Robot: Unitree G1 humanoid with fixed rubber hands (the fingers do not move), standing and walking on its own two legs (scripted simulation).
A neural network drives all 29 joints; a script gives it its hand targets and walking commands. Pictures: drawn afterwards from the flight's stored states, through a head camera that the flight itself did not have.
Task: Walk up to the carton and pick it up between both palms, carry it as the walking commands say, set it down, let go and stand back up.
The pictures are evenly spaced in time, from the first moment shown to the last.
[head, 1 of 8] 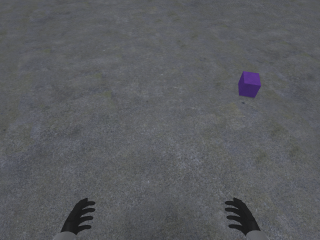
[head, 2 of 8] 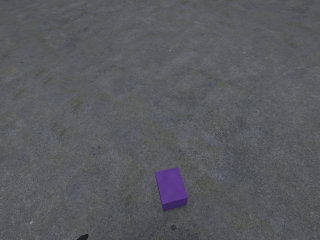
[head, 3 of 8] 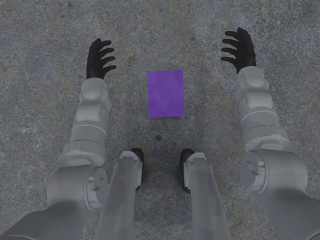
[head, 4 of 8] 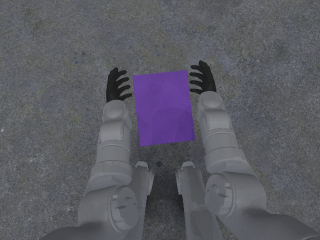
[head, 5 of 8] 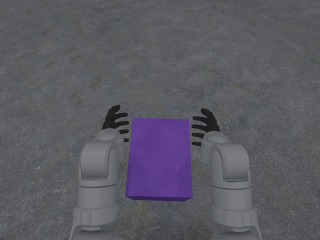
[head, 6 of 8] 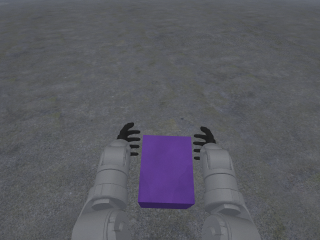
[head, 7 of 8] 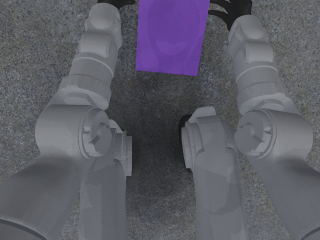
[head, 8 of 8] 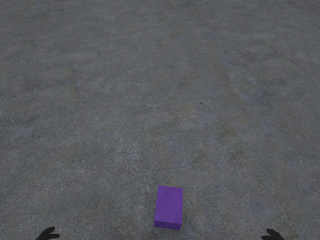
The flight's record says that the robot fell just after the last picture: no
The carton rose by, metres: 0.70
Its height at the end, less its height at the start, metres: +0.00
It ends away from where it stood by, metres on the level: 1.18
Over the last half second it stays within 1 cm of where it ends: yes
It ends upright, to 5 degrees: yes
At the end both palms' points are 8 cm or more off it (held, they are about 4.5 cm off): yes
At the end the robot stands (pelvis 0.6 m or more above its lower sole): yes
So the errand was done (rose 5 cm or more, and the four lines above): yes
